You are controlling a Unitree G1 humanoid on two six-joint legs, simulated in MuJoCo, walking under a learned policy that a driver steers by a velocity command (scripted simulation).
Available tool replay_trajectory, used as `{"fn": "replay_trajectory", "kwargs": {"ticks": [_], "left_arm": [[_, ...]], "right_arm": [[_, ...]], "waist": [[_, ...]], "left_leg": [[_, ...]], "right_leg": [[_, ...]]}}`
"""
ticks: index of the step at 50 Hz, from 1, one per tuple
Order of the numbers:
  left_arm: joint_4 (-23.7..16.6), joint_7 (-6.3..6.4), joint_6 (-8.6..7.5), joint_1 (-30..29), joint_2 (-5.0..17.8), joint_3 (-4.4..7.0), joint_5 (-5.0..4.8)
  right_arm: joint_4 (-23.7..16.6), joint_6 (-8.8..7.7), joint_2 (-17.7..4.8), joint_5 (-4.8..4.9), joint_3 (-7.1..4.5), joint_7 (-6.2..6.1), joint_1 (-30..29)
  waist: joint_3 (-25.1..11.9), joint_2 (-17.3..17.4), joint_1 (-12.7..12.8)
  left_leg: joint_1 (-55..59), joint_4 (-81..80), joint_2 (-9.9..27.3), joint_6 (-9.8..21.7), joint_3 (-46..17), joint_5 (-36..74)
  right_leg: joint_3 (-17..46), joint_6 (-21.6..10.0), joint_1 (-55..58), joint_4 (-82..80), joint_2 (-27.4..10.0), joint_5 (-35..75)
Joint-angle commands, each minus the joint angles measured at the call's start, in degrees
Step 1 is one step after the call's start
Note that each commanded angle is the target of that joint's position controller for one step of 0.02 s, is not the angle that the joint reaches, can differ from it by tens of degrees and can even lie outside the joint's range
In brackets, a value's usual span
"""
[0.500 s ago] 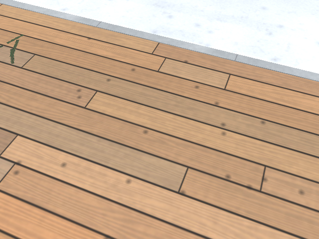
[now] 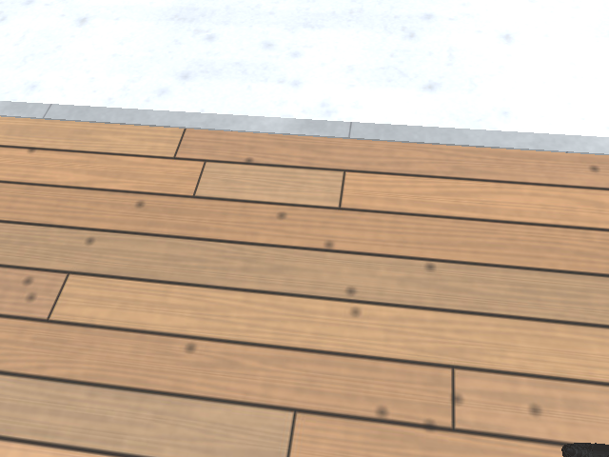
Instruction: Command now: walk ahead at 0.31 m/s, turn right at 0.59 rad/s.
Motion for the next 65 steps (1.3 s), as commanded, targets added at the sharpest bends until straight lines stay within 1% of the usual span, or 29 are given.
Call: {"fn": "replay_trajectory", "kwargs": {"ticks": [1, 6, 9, 11, 12, 13, 14, 15, 16, 19, 23, 27, 28, 29, 31, 32, 33, 35, 39, 43, 45, 46, 47, 48, 49, 51, 55, 59, 65], "left_arm": [[-3.8, 1.7, -0.22, -2.6, 10.7, 3.18, -0.49], [-2.2, 2.85, 1.9, -0.2, 10.8, 3.46, -0.9], [-2.5, 3.25, 2.36, -1.8, 9.5, 3.23, -0.67], [-3.2, 3.21, 2.24, -4.0, 7.4, 2.51, -0.63], [-4.3, 3.08, 1.98, -2.7, 4.4, 1.44, 0.4], [-3.0, 2.91, 2.04, 8.5, 2.0, 0.7, -0.01], [-1.2, 2.73, 2.45, 11.8, 8.1, 1.59, -0.12], [-1.0, 2.98, 3.5, 5.5, 11.4, 2.67, -0.62], [-1.4, 3.45, 4.54, 1.6, 11.3, 2.79, -0.56], [-1.8, 3.26, 5.91, -0.7, 7.0, 1.71, -0.29], [-0.9, 2.84, 4.69, -2.1, 4.1, 0.41, 0.29], [1.2, 2.37, 4.41, -1.0, 4.4, 0.58, 1.3], [0.4, 2.56, 4.25, -1.1, 6.4, 0.94, 1.79], [0.7, 2.58, 4.13, -1.1, 9.8, 1.96, 1.92], [1.2, 2.58, 2.73, 1.3, 9.3, 1.97, 1.93], [1.2, 2.84, 1.91, -0.1, 10.8, 2.56, 1.52], [1.3, 3.21, 1.0, 0.3, 10.4, 2.67, 1.03], [1.4, 3.55, -0.6, 0.6, 7.6, 1.97, 0.17], [1.5, 2.77, -1.04, -1.5, 9.5, 2.83, -0.03], [2.1, 1.58, -0.63, -2.0, 11.3, 3.65, -1.29], [2.1, 1.44, -0.82, -1.4, 8.9, 2.75, -0.51], [0.2, 1.49, -1.25, -2.8, 5.6, 1.58, 1.02], [-4.3, 1.82, -2.81, -3.5, 1.6, 0.23, 0.97], [-3.8, 1.36, -4.23, -6.3, 7.0, 1.24, -1.6], [-4.1, 0.87, -5.15, -8.3, 8.7, 1.64, -2.39], [-2.6, 1.11, -5.69, -7.6, 8.4, 1.88, 0.38], [-2.8, 0.4, -4.4, -8.4, 6.1, 1.58, 1.19], [-5.0, -0.17, -4.56, -17.7, 2.8, 0.0, 0.63], [-5.8, -1.15, -5.37, -20.5, 6.4, 1.1, -0.42]], "right_arm": [[-2.7, 0.46, -2.6, -0.36, -0.59, -0.33, 0.4], [-4.2, 0.58, -3.0, 0.66, -0.45, 0.83, -6.0], [-3.8, -0.04, -5.3, 0.38, -1.49, 1.19, -4.0], [-2.7, -0.94, -6.0, -0.49, -1.92, 0.99, 0.9], [-3.1, -1.17, -8.4, -1.67, -2.18, 0.57, 3.8], [-2.7, -0.34, -9.9, -2.71, -2.22, 0.44, 4.3], [-2.5, 0.48, -6.9, -0.33, -1.91, 0.78, 4.7], [-3.6, 0.94, -3.8, 0.51, -0.94, 0.84, 2.4], [-3.6, 1.67, -2.6, 0.2, -0.32, 0.91, 0.8], [-2.7, 3.05, -2.4, -0.43, 0.19, 0.69, -2.8], [-1.1, 3.54, -4.2, 0.01, -0.38, 0.29, -0.9], [0.4, 4.04, -3.0, 1.28, 0.61, 0.68, 0.5], [0.5, 3.89, -3.2, 1.06, 0.73, 0.9, 0.9], [-0.3, 3.87, -3.7, 1.16, 0.41, 0.84, 0.3], [-1.6, 3.38, -3.1, 1.81, 0.25, 0.45, -2.9], [-1.5, 3.05, -2.5, 2.2, 0.05, 0.51, -2.4], [-2.0, 2.85, -4.4, 2.25, -0.7, 0.63, -2.7], [-1.8, 2.51, -3.2, 2.86, -0.95, 1.19, -0.7], [-2.6, 2.33, -0.2, 2.12, 0.34, 3.08, -2.6], [-2.0, 3.32, -2.3, 2.3, -0.24, 3.48, 2.1], [1.0, 3.73, -6.3, 2.58, -2.61, 2.64, 12.7], [1.9, 3.87, -11.9, 2.92, -4.47, 1.64, 20.7], [0.5, 2.9, -17.7, 2.05, -4.8, 1.92, 22.3], [0.0, 1.75, -12.7, 1.85, -3.5, 2.15, 20.3], [-0.3, 1.08, -9.8, 1.56, -2.6, 2.04, 18.0], [-1.9, 1.24, -7.2, 1.4, -1.73, 1.65, 12.3], [-3.0, 1.46, -7.2, 1.33, -1.71, 0.11, 10.9], [-1.4, 1.85, -8.2, 2.12, -2.38, -1.1, 14.2], [0.1, 2.74, -8.1, 2.76, -3.04, -1.66, 17.3]], "waist": [[-6.7, -4.9, -2.5], [-7.8, -7.7, 0.2], [-8.2, -8.9, -1.2], [-10.1, -8.1, -3.9], [-16.3, -1.6, -4.0], [-21.2, 12.8, 1.0], [-23.2, 10.2, 0.8], [-17.1, 5.3, -1.4], [-14.2, 2.7, -1.7], [-7.7, 5.9, -0.3], [-10.7, 7.5, -2.2], [-10.1, 5.1, -0.5], [-9.4, 3.0, -0.6], [-6.3, -3.1, -1.3], [-2.8, -10.9, 1.4], [-0.9, -15.6, 1.0], [0.8, -15.8, 1.8], [1.2, -11.7, 0.9], [-1.1, -9.2, 1.4], [-1.7, -8.5, -1.4], [-6.4, -4.2, -6.6], [-9.5, 7.6, -10.1], [-14.5, 20.0, -8.3], [-11.7, 10.0, -9.5], [-7.1, 7.7, -8.4], [-3.8, 1.1, -4.9], [-3.4, 1.9, -2.7], [-1.9, 2.6, -5.6], [-2.3, 4.1, -5.1]], "left_leg": [[3.6, -9.5, -3.0, -2.1, 2.1, 8.0], [8.6, -24.1, -7.2, -1.5, 0.8, 16.6], [9.9, -28.8, -6.9, 0.5, -1.2, 12.9], [18.5, -35.7, -5.0, 3.3, 0.0, 22.5], [30.9, -33.7, 4.2, 6.9, -7.8, 40.7], [45.8, -31.9, 17.8, 19.2, -25.9, 56.6], [43.7, -34.4, 20.1, 21.6, -33.5, 39.0], [38.8, -35.5, 15.9, 19.3, -27.0, 28.5], [34.4, -36.8, 12.5, 16.8, -21.8, 20.2], [21.2, -41.7, 5.5, 13.8, -11.7, 9.3], [23.3, -40.5, 5.5, 15.3, -8.7, 14.4], [16.3, -40.8, 2.3, 10.8, -9.4, -7.1], [11.6, -40.1, 0.8, 8.1, -9.0, -16.7], [8.7, -37.7, -3.8, 5.9, -4.0, -20.6], [6.3, -24.2, -8.6, 3.3, 2.9, -15.3], [3.3, -14.6, -8.9, 3.2, 5.8, -10.2], [-2.1, -7.6, -6.0, 3.8, 2.9, -12.0], [-9.9, -2.2, -3.1, 4.9, -0.7, -11.6], [0.9, -13.2, -2.0, 3.9, 5.4, -4.4], [16.1, -22.3, -5.0, 4.8, 10.3, 0.3], [31.5, -24.6, -8.4, 7.6, 10.6, -0.1], [41.5, -30.8, 1.4, 12.4, -6.7, -3.5], [49.9, -44.7, 13.8, 23.7, -42.6, -18.3], [49.0, -47.7, 15.6, 23.9, -42.8, -22.6], [45.2, -46.2, 14.0, 22.2, -36.1, -18.5], [35.5, -44.8, 8.9, 18.6, -24.1, -4.9], [28.1, -47.0, 4.0, 18.1, -13.9, 11.2], [23.2, -46.0, 0.8, 15.5, -9.5, 12.5], [29.4, -39.9, 4.6, 13.2, -17.0, 11.7]], "right_leg": [[7.9, -7.7, 0.5, -4.1, -10.8, 33.4], [12.5, -4.3, 2.0, 0.0, -10.6, 23.6], [18.2, -3.4, 6.6, 5.7, -12.0, 21.0], [17.2, -0.7, 6.4, 13.5, -8.6, 19.4], [13.5, 1.8, 1.4, 25.1, -4.3, 6.4], [9.8, 5.8, -13.4, 40.3, 4.3, -32.7], [10.3, 7.6, -16.4, 46.9, 0.3, -32.0], [9.3, 9.2, -18.0, 50.1, -1.4, -27.8], [7.6, 10.0, -18.3, 49.5, -2.4, -24.6], [3.7, 10.7, -10.9, 37.6, -4.7, -19.8], [0.2, 9.9, -3.3, 21.0, -5.8, -16.1], [-1.1, 6.8, 9.2, 3.0, -5.2, -2.4], [1.6, 4.8, 11.7, 4.1, -8.8, -5.8], [2.9, 2.3, 6.1, 3.9, -10.0, -22.3], [11.3, -1.4, 2.2, -6.4, -15.1, -35.3], [17.5, -3.6, 3.3, -10.4, -20.6, -34.3], [21.0, -5.7, 5.1, -11.7, -24.2, -30.8], [19.4, -5.9, 12.1, -11.1, -25.4, -22.3], [4.7, -2.6, 10.0, -10.8, -20.5, -6.9], [-1.5, -1.4, 2.5, -6.4, -20.0, -8.7], [-7.2, 1.6, -3.4, 9.3, -17.2, 3.0], [-12.4, 6.3, -14.3, 31.1, -12.8, -1.2], [-4.4, 8.8, -32.2, 47.3, -2.4, -25.2], [2.3, 7.4, -38.0, 53.0, -6.2, -22.2], [1.9, 5.4, -39.8, 52.1, -8.5, -16.9], [1.7, 5.0, -33.5, 43.8, -11.7, -8.9], [-0.6, 8.0, -27.0, 32.7, -10.2, 0.1], [-1.8, 9.7, -20.0, 14.1, -6.4, 12.4], [1.6, 7.2, -14.1, 5.8, -5.6, 11.2]]}}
